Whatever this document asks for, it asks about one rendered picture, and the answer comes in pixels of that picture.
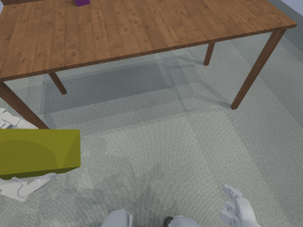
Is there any right robot thigh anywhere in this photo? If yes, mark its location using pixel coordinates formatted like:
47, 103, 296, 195
168, 217, 201, 227

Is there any left robot hand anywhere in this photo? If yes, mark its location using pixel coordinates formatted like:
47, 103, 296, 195
0, 108, 58, 201

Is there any sponge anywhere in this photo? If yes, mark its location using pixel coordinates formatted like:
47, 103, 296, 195
0, 129, 81, 181

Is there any left robot thigh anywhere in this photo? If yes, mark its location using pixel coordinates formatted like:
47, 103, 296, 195
100, 210, 134, 227

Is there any robot thigh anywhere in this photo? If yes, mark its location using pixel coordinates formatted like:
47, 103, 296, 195
168, 217, 201, 227
100, 210, 134, 227

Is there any right robot hand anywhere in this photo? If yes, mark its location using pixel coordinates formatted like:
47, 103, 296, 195
220, 184, 258, 227

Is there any table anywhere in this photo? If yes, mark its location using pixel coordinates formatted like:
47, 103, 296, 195
0, 0, 297, 130

